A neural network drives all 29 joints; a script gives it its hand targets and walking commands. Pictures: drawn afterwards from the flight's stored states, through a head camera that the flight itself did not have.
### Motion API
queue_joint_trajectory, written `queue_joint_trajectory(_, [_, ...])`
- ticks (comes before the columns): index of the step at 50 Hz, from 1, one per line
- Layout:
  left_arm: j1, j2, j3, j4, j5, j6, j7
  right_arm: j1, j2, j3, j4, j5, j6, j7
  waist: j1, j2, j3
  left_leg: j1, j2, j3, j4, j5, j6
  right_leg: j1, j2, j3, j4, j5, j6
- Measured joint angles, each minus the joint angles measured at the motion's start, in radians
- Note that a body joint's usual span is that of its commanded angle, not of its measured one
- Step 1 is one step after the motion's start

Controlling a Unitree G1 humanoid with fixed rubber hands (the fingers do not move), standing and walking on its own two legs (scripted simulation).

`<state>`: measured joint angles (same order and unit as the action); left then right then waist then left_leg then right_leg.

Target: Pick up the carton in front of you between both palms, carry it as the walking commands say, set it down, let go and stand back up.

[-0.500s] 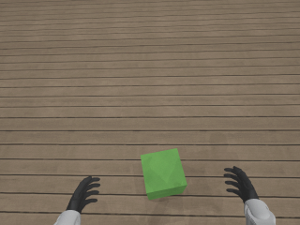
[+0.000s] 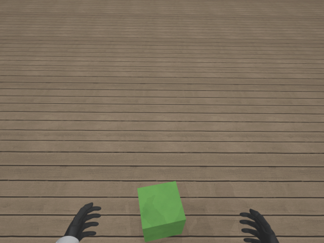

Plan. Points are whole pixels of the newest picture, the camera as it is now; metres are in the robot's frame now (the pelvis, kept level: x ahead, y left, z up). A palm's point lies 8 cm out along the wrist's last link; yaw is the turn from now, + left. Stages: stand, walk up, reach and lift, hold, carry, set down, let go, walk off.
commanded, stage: let go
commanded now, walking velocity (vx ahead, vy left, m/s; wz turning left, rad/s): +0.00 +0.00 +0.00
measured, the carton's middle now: (160, 211) +0.43 +0.02 -0.65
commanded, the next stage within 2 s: stand in 0.08 s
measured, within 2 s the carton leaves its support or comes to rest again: neither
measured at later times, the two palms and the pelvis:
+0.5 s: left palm out of the picture +0.14 +0.31 -0.10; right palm out of the picture +0.12 -0.27 -0.07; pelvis +0.01 +0.03 +0.00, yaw -1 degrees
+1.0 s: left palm out of the picture +0.14 +0.32 -0.10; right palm out of the picture +0.11 -0.26 -0.08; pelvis +0.01 +0.04 +0.00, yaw -2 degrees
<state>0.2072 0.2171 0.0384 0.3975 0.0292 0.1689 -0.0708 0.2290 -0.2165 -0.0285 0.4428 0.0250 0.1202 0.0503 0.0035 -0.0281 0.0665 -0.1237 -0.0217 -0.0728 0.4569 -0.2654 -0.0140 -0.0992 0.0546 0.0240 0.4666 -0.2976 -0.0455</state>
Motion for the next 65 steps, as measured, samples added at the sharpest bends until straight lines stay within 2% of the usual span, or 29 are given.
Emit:
queue_joint_trajectory(7, [0.009,0.016,0.001,-0.043,-0.009,0.065,0.028,0.024,0.009,0.021,0.024,-0.029,-0.005,-0.028,0.003,0.017,0.035,0.0,-0.008,0.0,0.048,-0.01,0.008,0.006,-0.007,-0.006,0.039,-0.008,0.007])
queue_joint_trajectory(13, [-0.009,0.083,0.013,0.138,0.014,-0.074,0.076,0.032,-0.056,-0.003,0.158,-0.081,-0.069,-0.059,0.005,0.004,-0.031,-0.094,-0.015,0.006,0.106,-0.029,0.019,-0.085,-0.014,-0.005,0.091,-0.028,0.019])
queue_joint_trajectory(21, [0.01,0.132,0.036,0.271,0.014,-0.143,0.076,0.045,-0.116,-0.032,0.24,-0.076,-0.108,-0.06,-0.002,-0.027,-0.054,-0.108,-0.019,0.022,0.102,-0.048,0.035,-0.096,-0.019,0.012,0.073,-0.033,0.032])
queue_joint_trajectory(38, [-0.047,0.13,0.001,0.399,0.001,-0.161,0.101,-0.06,-0.109,-0.009,0.334,-0.057,-0.126,-0.081,0.0,-0.005,-0.047,-0.047,-0.04,0.047,0.03,-0.047,0.062,-0.043,-0.047,0.032,0.007,-0.031,0.059])
queue_joint_trajectory(51, [-0.057,0.136,-0.012,0.468,-0.002,-0.164,0.101,-0.066,-0.12,-0.003,0.416,-0.053,-0.122,-0.08,-0.008,-0.008,-0.044,-0.007,-0.032,0.054,-0.031,0.006,0.052,-0.016,-0.045,0.033,-0.032,0.013,0.053])
queue_joint_trajectory(65, [-0.051,0.15,-0.015,0.547,0.003,-0.175,0.088,-0.069,-0.138,0.002,0.487,-0.052,-0.129,-0.068,0.0,0.0,-0.037,-0.003,-0.016,0.043,-0.068,0.057,0.038,-0.006,-0.032,0.024,-0.08,0.069,0.041])
